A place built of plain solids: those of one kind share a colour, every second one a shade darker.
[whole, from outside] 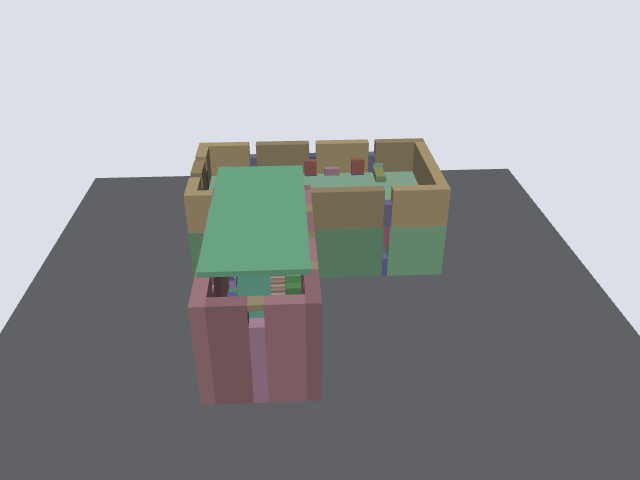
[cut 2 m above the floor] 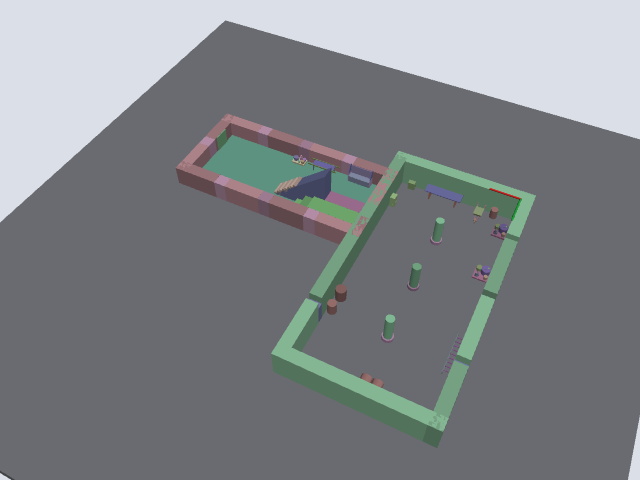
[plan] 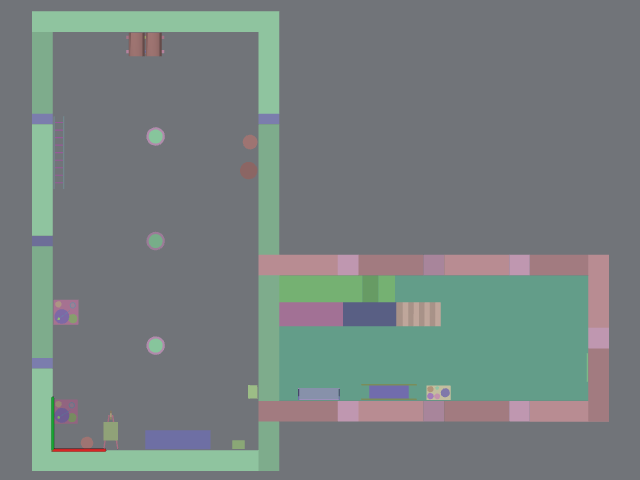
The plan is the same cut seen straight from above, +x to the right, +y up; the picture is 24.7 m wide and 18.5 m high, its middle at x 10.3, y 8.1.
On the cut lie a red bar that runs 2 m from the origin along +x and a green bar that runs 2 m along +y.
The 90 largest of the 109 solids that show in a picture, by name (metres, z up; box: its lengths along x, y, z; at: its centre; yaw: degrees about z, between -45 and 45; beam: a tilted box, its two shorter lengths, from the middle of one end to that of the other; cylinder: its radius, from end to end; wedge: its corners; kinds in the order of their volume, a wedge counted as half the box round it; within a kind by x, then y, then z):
{
 "wall_undercroft_1": {"box": [0.8, 3.95, 4.25], "at": [-0.4, 1.18, 1.82]},
 "wall_undercroft_2": {"box": [0.8, 4.31, 4.25], "at": [-0.4, 5.71, 1.82]},
 "wall_undercroft_3": {"box": [0.8, 4.31, 4.25], "at": [-0.4, 10.41, 1.82]},
 "wall_undercroft_4": {"box": [0.8, 3.95, 4.25], "at": [-0.4, 14.94, 1.82]},
 "wall_undercroft_5": {"box": [9.53, 0.8, 4.25], "at": [3.96, -0.4, 1.82]},
 "wall_undercroft_6": {"box": [9.53, 0.8, 4.25], "at": [3.96, 16.52, 1.82]},
 "wall_undercroft_7": {"box": [0.8, 13.37, 4.25], "at": [8.33, 5.88, 1.82]},
 "wall_undercroft_8": {"box": [0.8, 3.95, 4.25], "at": [8.33, 14.94, 1.82]},
 "wall_vestibule_1": {"box": [0.8, 3.51, 6.38], "at": [8.33, 2.86, 3.77]},
 "wall_vestibule_2": {"box": [0.8, 1.67, 6.38], "at": [8.33, 6.7, 3.77]},
 "wall_vestibule_3": {"box": [3.05, 0.8, 6.38], "at": [9.46, 1.5, 3.77]},
 "wall_vestibule_4": {"box": [3.05, 0.8, 6.38], "at": [9.46, 7.14, 3.77]},
 "wall_vestibule_5": {"box": [2.5, 0.8, 6.38], "at": [13.03, 1.5, 3.77]},
 "wall_vestibule_6": {"box": [2.5, 0.8, 6.38], "at": [13.03, 7.14, 3.77]},
 "wall_vestibule_7": {"box": [2.5, 0.8, 6.38], "at": [16.34, 1.5, 3.77]},
 "wall_vestibule_8": {"box": [2.5, 0.8, 6.38], "at": [16.34, 7.14, 3.77]},
 "wall_vestibule_9": {"box": [3.05, 0.8, 6.38], "at": [19.91, 1.5, 3.77]},
 "wall_vestibule_10": {"box": [3.05, 0.8, 6.38], "at": [19.91, 7.14, 3.77]},
 "wall_vestibule_11": {"box": [0.8, 2.82, 6.38], "at": [21.04, 2.51, 3.77]},
 "wall_vestibule_12": {"box": [0.8, 2.82, 6.38], "at": [21.04, 6.13, 3.77]},
 "wall_dorter_1": {"box": [0.8, 3.88, 2.8], "at": [-0.4, 1.14, 5.36]},
 "wall_dorter_2": {"box": [0.8, 4.16, 2.8], "at": [-0.4, 5.71, 5.36]},
 "wall_dorter_3": {"box": [0.8, 4.16, 2.8], "at": [-0.4, 10.41, 5.36]},
 "wall_dorter_4": {"box": [0.8, 3.88, 2.8], "at": [-0.4, 14.98, 5.36]},
 "wall_dorter_5": {"box": [2.93, 0.8, 2.8], "at": [0.67, -0.4, 5.36]},
 "wall_dorter_6": {"box": [2.27, 0.8, 2.8], "at": [3.96, -0.4, 5.36]},
 "wall_dorter_7": {"box": [9.53, 0.8, 2.8], "at": [3.96, 16.52, 5.36]},
 "wall_dorter_8": {"box": [2.93, 0.8, 2.8], "at": [7.26, -0.4, 5.36]},
 "wall_dorter_9": {"box": [0.8, 5.56, 2.8], "at": [8.33, 1.98, 5.36]},
 "wall_dorter_10": {"box": [0.8, 6.78, 2.8], "at": [8.33, 9.1, 5.36]},
 "wall_dorter_11": {"box": [0.8, 3.88, 2.8], "at": [8.33, 14.98, 5.36]},
 "floor_dorter_1": {"box": [7.93, 16.12, 0.4], "at": [3.96, 8.06, 4.06]},
 "wall_vestibule_under_light_1": {"box": [0.8, 0.8, 5.03], "at": [11.38, 1.5, 3.1]},
 "wall_vestibule_under_light_2": {"box": [0.8, 0.8, 5.03], "at": [11.38, 7.14, 3.1]},
 "wall_vestibule_under_light_3": {"box": [0.8, 0.8, 5.03], "at": [14.69, 1.5, 3.1]},
 "wall_vestibule_under_light_4": {"box": [0.8, 0.8, 5.03], "at": [14.69, 7.14, 3.1]},
 "wall_vestibule_under_light_5": {"box": [0.8, 0.8, 5.03], "at": [17.99, 1.5, 3.1]},
 "wall_vestibule_under_light_6": {"box": [0.8, 0.8, 5.03], "at": [17.99, 7.14, 3.1]},
 "wall_vestibule_under_light_7": {"box": [0.8, 0.8, 5.03], "at": [21.04, 4.32, 3.1]},
 "over_vestibule_1": {"box": [12.51, 5.44, 0.3], "at": [14.69, 4.32, 8.46]},
 "floor_vestibule_1": {"box": [11.91, 4.84, 0.3], "at": [14.69, 4.32, 0.73]},
 "mass_under_head_1": {"box": [2.46, 0.93, 3.38], "at": [9.96, 5.24, 2.27]},
 "floor_terrace_1": {"box": [3.2, 1.03, 1.75], "at": [10.33, 6.22, 1.45]},
 "floor_terrace_2": {"box": [0.62, 1.03, 1.21], "at": [12.24, 6.22, 1.18]},
 "floor_terrace_3": {"box": [0.65, 1.03, 0.65], "at": [12.87, 6.22, 0.91]},
 "fill_under_steps_1": {"wedge": [[11.18, 4.77, 0.58], [11.18, 4.77, 4.05], [11.18, 5.7, 0.58], [11.18, 5.7, 4.05], [15.17, 4.77, 0.58], [15.17, 4.77, 0.64], [15.17, 5.7, 0.58], [15.17, 5.7, 0.64]]},
 "wall_dorter_under_light_1": {"box": [0.8, 0.55, 1.75], "at": [-0.4, 3.35, 4.83]},
 "wall_dorter_under_light_2": {"box": [0.8, 0.55, 1.75], "at": [-0.4, 8.06, 4.83]},
 "wall_dorter_under_light_3": {"box": [0.8, 0.55, 1.75], "at": [-0.4, 12.77, 4.83]},
 "wall_dorter_under_light_4": {"box": [0.8, 0.55, 1.75], "at": [8.33, 12.77, 4.83]},
 "wall_undercroft_under_light_1": {"box": [0.8, 0.4, 1.75], "at": [-0.4, 3.35, 0.57]},
 "wall_undercroft_under_light_2": {"box": [0.8, 0.4, 1.75], "at": [-0.4, 8.06, 0.57]},
 "wall_undercroft_under_light_3": {"box": [0.8, 0.4, 1.75], "at": [-0.4, 12.77, 0.57]},
 "wall_undercroft_under_light_4": {"box": [0.8, 0.4, 1.75], "at": [8.33, 12.77, 0.57]},
 "pier_undercroft_1": {"cylinder": 0.27, "from": [3.96, 4.03, 0.24], "to": [3.96, 4.03, 2.11]},
 "pier_undercroft_2": {"cylinder": 0.27, "from": [3.96, 8.06, 0.23], "to": [3.96, 8.06, 2.11]},
 "pier_undercroft_3": {"cylinder": 0.27, "from": [3.96, 12.09, 0.25], "to": [3.96, 12.09, 2.11]},
 "aumbry_carcase_dorter_1": {"box": [0.44, 0.94, 1.16], "at": [0.26, 7.88, 4.93]},
 "aumbry_carcase_dorter_2": {"box": [0.45, 1.02, 1.19], "at": [0.26, 11.63, 4.94]},
 "wall_vestibule_over_light_1": {"box": [0.8, 0.8, 0.35], "at": [14.69, 7.14, 6.79]},
 "wall_vestibule_over_light_2": {"box": [0.8, 0.8, 0.35], "at": [17.99, 7.14, 6.79]},
 "wall_vestibule_over_light_3": {"box": [0.8, 0.8, 0.35], "at": [21.04, 4.32, 6.79]},
 "cask_undercroft_1": {"cylinder": 0.24, "from": [1.32, 0.28, 0.0], "to": [1.32, 0.28, 0.7]},
 "cask_undercroft_2": {"cylinder": 0.34, "from": [7.55, 10.78, 0.0], "to": [7.55, 10.78, 0.9]},
 "cask_undercroft_3": {"cylinder": 0.28, "from": [7.61, 11.87, 0.0], "to": [7.61, 11.87, 0.82]},
 "tread_1": {"wedge": [[12.62, 4.77, 2.36], [12.62, 4.77, 2.85], [12.62, 5.7, 2.36], [12.62, 5.7, 2.85], [12.87, 4.77, 2.36], [12.87, 4.77, 2.83], [12.87, 5.7, 2.36], [12.87, 5.7, 2.83]]},
 "tread_2": {"wedge": [[12.83, 4.77, 2.18], [12.83, 4.77, 2.67], [12.83, 5.7, 2.18], [12.83, 5.7, 2.66], [13.07, 4.77, 2.18], [13.07, 4.77, 2.66], [13.07, 5.7, 2.18], [13.07, 5.7, 2.66]]},
 "tread_3": {"wedge": [[13.03, 4.77, 2.01], [13.03, 4.77, 2.49], [13.03, 5.7, 2.01], [13.03, 5.7, 2.49], [13.28, 4.77, 2.01], [13.28, 4.77, 2.48], [13.28, 5.7, 2.01], [13.28, 5.7, 2.48]]},
 "tread_4": {"wedge": [[13.24, 4.77, 1.83], [13.24, 4.77, 2.31], [13.24, 5.7, 1.83], [13.24, 5.7, 2.31], [13.49, 4.77, 1.83], [13.49, 4.77, 2.3], [13.49, 5.7, 1.83], [13.49, 5.7, 2.3]]},
 "tread_5": {"wedge": [[13.45, 4.77, 1.65], [13.45, 4.77, 2.13], [13.45, 5.7, 1.65], [13.45, 5.7, 2.13], [13.7, 4.77, 1.65], [13.7, 4.77, 2.12], [13.7, 5.7, 1.65], [13.7, 5.7, 2.12]]},
 "tread_6": {"wedge": [[13.66, 4.77, 1.48], [13.66, 4.77, 1.96], [13.66, 5.7, 1.48], [13.66, 5.7, 1.95], [13.91, 4.77, 1.48], [13.91, 4.77, 1.95], [13.91, 5.7, 1.48], [13.91, 5.7, 1.94]]},
 "tread_7": {"wedge": [[13.87, 4.77, 1.3], [13.87, 4.77, 1.78], [13.87, 5.7, 1.3], [13.87, 5.7, 1.78], [14.12, 4.77, 1.3], [14.12, 4.77, 1.77], [14.12, 5.7, 1.3], [14.12, 5.7, 1.77]]},
 "tread_8": {"wedge": [[14.08, 4.77, 1.12], [14.08, 4.77, 1.6], [14.08, 5.7, 1.12], [14.08, 5.7, 1.6], [14.32, 5.7, 1.12], [14.32, 5.7, 1.59], [14.33, 4.77, 1.12], [14.33, 4.77, 1.59]]},
 "tread_9": {"wedge": [[14.28, 4.77, 0.95], [14.28, 4.77, 1.42], [14.28, 5.7, 0.95], [14.28, 5.7, 1.42], [14.53, 4.77, 0.95], [14.53, 4.77, 1.41], [14.53, 5.7, 0.95], [14.53, 5.7, 1.41]]},
 "tread_10": {"wedge": [[14.49, 5.7, 0.77], [14.49, 5.7, 1.25], [14.5, 4.77, 0.77], [14.5, 4.77, 1.24], [14.74, 4.77, 0.77], [14.74, 4.77, 1.23], [14.74, 5.7, 0.77], [14.74, 5.7, 1.24]]},
 "tread_11": {"wedge": [[14.7, 5.7, 0.58], [14.7, 5.7, 1.07], [14.71, 4.77, 0.58], [14.71, 4.77, 1.07], [14.95, 4.77, 0.58], [14.95, 4.77, 1.06], [14.95, 5.7, 0.58], [14.95, 5.7, 1.06]]},
 "bed_frame_dorter_1": {"box": [1.93, 0.79, 0.36], "at": [1.0, 13.29, 4.44]},
 "wall_undercroft_over_light_1": {"box": [0.8, 0.4, 1.4], "at": [8.33, 12.77, 3.25]},
 "chest_dorter_1": {"box": [0.45, 1.2, 0.59], "at": [0.26, 9.56, 4.55]},
 "tub_stand_undercroft_1": {"box": [0.93, 0.93, 0.17], "at": [0.5, 1.49, 0.04]},
 "tub_stand_undercroft_2": {"box": [0.97, 0.97, 0.17], "at": [0.51, 5.32, 0.04]},
 "settle_locker_vestibule_1": {"box": [1.52, 0.43, 0.46], "at": [10.26, 2.19, 1.11]},
 "pier_undercroft_base_1": {"cylinder": 0.35, "from": [3.96, 4.03, 0.0], "to": [3.96, 4.03, 0.24]},
 "pier_undercroft_base_2": {"cylinder": 0.35, "from": [3.96, 8.06, 0.0], "to": [3.96, 8.06, 0.23]},
 "pier_undercroft_base_3": {"cylinder": 0.35, "from": [3.96, 12.09, 0.0], "to": [3.96, 12.09, 0.25]},
 "bed_pallet_dorter_1": {"box": [1.81, 0.73, 0.11], "at": [1.03, 13.29, 4.67]},
 "door_leaf_far_1": {"box": [0.06, 1.1, 2.1], "at": [20.61, 3.19, 1.93]},
 "table_top_undercroft_1": {"box": [2.51, 0.74, 0.06], "at": [4.82, 0.4, 0.71]},
 "settle_back_vestibule_1": {"box": [1.52, 0.04, 1.27], "at": [10.26, 1.95, 1.51]},
 "pot_plinth_vestibule_1": {"box": [0.94, 0.57, 0.12], "at": [14.87, 2.21, 0.94]}
}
